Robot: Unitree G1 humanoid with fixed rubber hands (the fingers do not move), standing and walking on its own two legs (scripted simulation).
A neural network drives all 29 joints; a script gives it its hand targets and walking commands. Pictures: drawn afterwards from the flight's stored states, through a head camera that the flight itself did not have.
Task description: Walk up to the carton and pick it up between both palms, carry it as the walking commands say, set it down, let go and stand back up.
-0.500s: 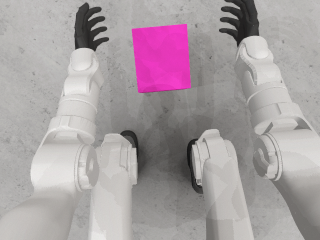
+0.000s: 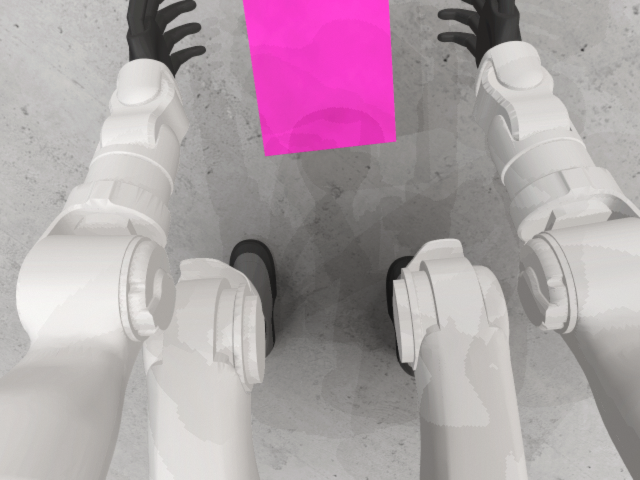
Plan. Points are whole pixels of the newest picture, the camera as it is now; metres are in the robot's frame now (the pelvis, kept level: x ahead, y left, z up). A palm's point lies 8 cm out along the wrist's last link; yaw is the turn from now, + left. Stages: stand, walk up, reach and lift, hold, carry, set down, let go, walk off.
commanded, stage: reach and lift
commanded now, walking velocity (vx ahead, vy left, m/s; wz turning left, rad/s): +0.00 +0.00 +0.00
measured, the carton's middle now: (322, 77) +0.50 +0.00 -0.31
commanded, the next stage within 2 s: none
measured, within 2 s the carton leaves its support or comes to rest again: leaves its support in 1.46 s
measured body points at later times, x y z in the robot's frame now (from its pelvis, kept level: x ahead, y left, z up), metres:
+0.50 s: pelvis +0.00 +0.00 +0.00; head +0.38 -0.02 +0.24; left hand +0.53 +0.16 -0.21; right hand +0.52 -0.15 -0.22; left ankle +0.13 +0.14 -0.34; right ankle +0.09 -0.13 -0.34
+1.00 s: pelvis +0.00 +0.00 -0.01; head +0.37 -0.02 +0.24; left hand +0.54 +0.13 -0.21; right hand +0.52 -0.13 -0.22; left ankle +0.13 +0.14 -0.34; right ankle +0.09 -0.13 -0.34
